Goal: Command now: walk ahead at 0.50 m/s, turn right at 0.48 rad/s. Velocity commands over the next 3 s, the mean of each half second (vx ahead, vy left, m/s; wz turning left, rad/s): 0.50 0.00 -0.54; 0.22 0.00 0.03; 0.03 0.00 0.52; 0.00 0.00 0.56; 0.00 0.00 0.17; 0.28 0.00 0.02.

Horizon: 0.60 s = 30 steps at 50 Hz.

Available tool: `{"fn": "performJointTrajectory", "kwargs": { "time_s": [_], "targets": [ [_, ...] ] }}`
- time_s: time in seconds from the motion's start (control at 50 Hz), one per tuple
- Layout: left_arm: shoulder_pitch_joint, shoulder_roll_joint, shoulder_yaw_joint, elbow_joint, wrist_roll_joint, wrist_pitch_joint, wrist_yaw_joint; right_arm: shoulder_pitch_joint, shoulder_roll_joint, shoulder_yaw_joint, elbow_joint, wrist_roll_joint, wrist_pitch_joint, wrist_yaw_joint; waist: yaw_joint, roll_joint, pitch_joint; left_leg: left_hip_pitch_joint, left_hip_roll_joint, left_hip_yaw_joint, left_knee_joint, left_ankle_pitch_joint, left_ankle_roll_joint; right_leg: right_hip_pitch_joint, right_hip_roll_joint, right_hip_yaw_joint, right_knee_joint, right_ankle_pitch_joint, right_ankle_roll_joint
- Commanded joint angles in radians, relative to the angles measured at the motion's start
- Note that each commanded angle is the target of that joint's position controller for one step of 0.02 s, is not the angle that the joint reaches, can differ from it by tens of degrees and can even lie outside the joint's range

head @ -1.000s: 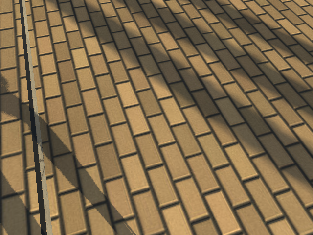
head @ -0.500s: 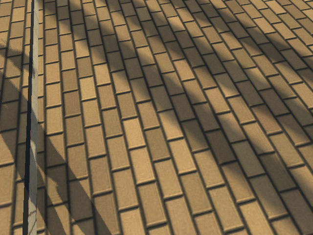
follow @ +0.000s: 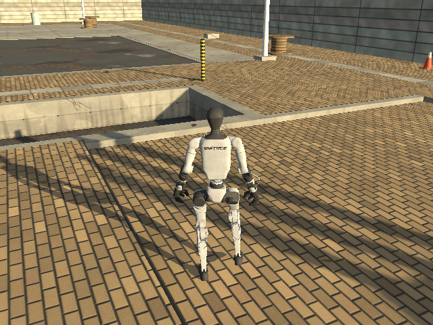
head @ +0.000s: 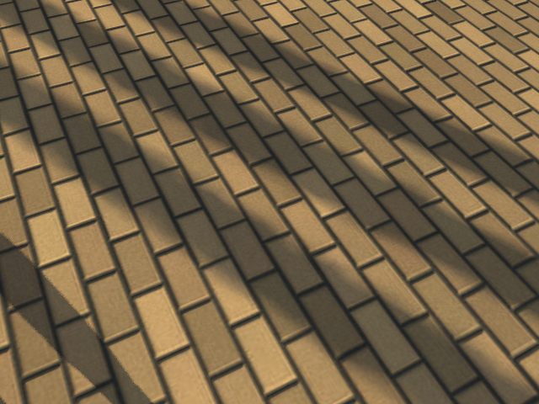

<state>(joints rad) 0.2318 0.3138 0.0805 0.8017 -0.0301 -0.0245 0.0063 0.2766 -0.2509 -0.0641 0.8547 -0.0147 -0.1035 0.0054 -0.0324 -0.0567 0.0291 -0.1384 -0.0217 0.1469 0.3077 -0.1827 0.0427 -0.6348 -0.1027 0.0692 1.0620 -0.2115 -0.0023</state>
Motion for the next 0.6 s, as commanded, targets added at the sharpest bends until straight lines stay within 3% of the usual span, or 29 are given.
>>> {"fn": "performJointTrajectory", "kwargs": {
  "time_s": [0.02,0.1,0.18,0.24,0.26,0.28,0.3,0.32,0.34,0.36,0.38,0.4,0.42,0.46,0.54,0.6],
  "targets": [
    [0.007,0.021,0.005,-0.066,0.005,0.0,-0.008,-0.07,-0.142,-0.032,-0.054,-0.002,-0.015,-0.014,0.03,0.118,0.01,0.027,0.278,-0.122,-0.185,0.219,0.138,-0.063,-0.038,0.034,-0.106,0.143,0.013],
    [-0.123,-0.001,-0.009,-0.116,0.008,-0.007,-0.036,-0.039,-0.176,-0.04,-0.032,0.007,0.0,-0.022,-0.019,0.095,0.047,0.062,0.276,-0.016,-0.185,0.246,0.12,-0.029,-0.022,-0.045,-0.305,0.26,-0.003],
    [-0.209,0.01,-0.011,-0.176,0.008,-0.003,-0.057,0.009,-0.207,-0.052,-0.003,0.029,0.027,-0.021,-0.037,0.095,0.073,0.201,0.319,0.026,-0.127,0.34,0.101,-0.055,-0.003,-0.091,-0.4,0.176,-0.044],
    [-0.14,0.057,0.014,-0.187,0.009,0.005,-0.063,-0.017,-0.249,-0.065,-0.007,0.045,0.047,-0.026,0.03,0.141,0.0,0.253,0.32,0.067,0.064,0.763,0.069,0.1,0.082,-0.171,-0.412,0.023,-0.102],
    [-0.027,0.09,0.035,-0.162,0.006,0.008,-0.06,-0.033,-0.256,-0.066,-0.011,0.049,0.056,-0.027,0.099,0.14,-0.06,0.231,0.301,0.087,0.225,0.865,0.053,0.244,0.128,-0.196,-0.439,0.01,-0.13],
    [0.145,0.148,0.069,-0.113,0.004,0.012,-0.047,-0.039,-0.239,-0.058,-0.016,0.048,0.058,-0.028,0.185,0.105,-0.148,0.113,0.257,0.107,0.461,0.784,0.016,0.505,0.166,-0.179,-0.501,0.072,-0.17],
    [0.235,0.254,0.098,-0.09,-0.001,0.021,-0.024,-0.004,-0.15,-0.03,-0.048,0.008,0.049,-0.027,0.174,-0.099,-0.214,-0.224,0.166,0.111,0.81,0.232,-0.04,0.799,-0.029,0.162,-0.539,0.059,-0.26],
    [0.171,0.29,0.09,-0.134,0.003,0.001,-0.031,0.03,-0.08,-0.001,-0.092,0.003,0.012,-0.014,0.087,-0.219,-0.352,-0.537,-0.032,-0.108,1.073,-0.415,-0.076,1.004,-0.222,0.73,-0.723,-0.134,-0.439],
    [0.169,0.195,0.061,-0.141,0.007,-0.017,-0.042,-0.087,-0.171,-0.02,-0.11,0.042,-0.02,0.001,0.152,-0.074,-0.327,-0.642,0.024,-0.244,1.106,-0.369,-0.051,0.986,-0.226,0.704,-0.797,-0.157,-0.391],
    [0.142,0.158,0.049,-0.135,0.012,-0.031,-0.043,-0.138,-0.175,-0.019,-0.13,0.062,-0.037,0.006,0.136,-0.043,-0.202,-0.674,0.065,-0.23,1.054,-0.285,-0.024,0.871,-0.193,0.558,-0.791,-0.099,-0.349],
    [0.077,0.134,0.042,-0.139,0.012,-0.038,-0.043,-0.137,-0.16,-0.017,-0.118,0.044,-0.044,-0.002,0.085,0.045,-0.124,-0.624,0.11,-0.231,0.956,-0.211,-0.02,0.723,-0.144,0.442,-0.788,0.009,-0.311],
    [0.023,0.097,0.03,-0.152,0.017,-0.04,-0.038,-0.125,-0.174,-0.025,-0.104,0.022,-0.038,-0.008,0.051,0.037,-0.094,-0.556,0.139,-0.234,0.871,-0.164,-0.025,0.62,-0.108,0.357,-0.796,0.111,-0.287],
    [-0.001,0.087,0.024,-0.168,0.027,-0.041,-0.033,-0.107,-0.177,-0.029,-0.099,0.016,-0.025,-0.006,0.027,0.016,-0.084,-0.499,0.15,-0.238,0.837,-0.132,-0.033,0.554,-0.087,0.325,-0.817,0.169,-0.284],
    [0.006,0.104,0.027,-0.169,0.021,-0.046,-0.023,-0.102,-0.156,-0.027,-0.102,0.004,-0.004,-0.006,0.015,0.023,-0.077,-0.468,0.141,-0.221,0.759,-0.094,-0.067,0.489,-0.07,0.281,-0.839,0.272,-0.294],
    [0.061,0.139,0.037,-0.153,0.016,-0.039,0.005,-0.238,-0.115,-0.011,-0.146,-0.001,0.007,-0.008,0.052,0.01,-0.022,-0.476,0.094,-0.202,0.48,0.117,-0.115,0.428,-0.01,0.189,-0.835,0.336,-0.255],
    [0.094,0.115,0.028,-0.125,0.022,-0.027,0.014,-0.281,-0.085,0.006,-0.148,0.002,-0.005,0.012,0.09,-0.032,-0.042,-0.346,0.048,-0.155,0.292,0.345,-0.105,0.403,0.025,0.093,-0.796,0.43,-0.192]
  ]
}}
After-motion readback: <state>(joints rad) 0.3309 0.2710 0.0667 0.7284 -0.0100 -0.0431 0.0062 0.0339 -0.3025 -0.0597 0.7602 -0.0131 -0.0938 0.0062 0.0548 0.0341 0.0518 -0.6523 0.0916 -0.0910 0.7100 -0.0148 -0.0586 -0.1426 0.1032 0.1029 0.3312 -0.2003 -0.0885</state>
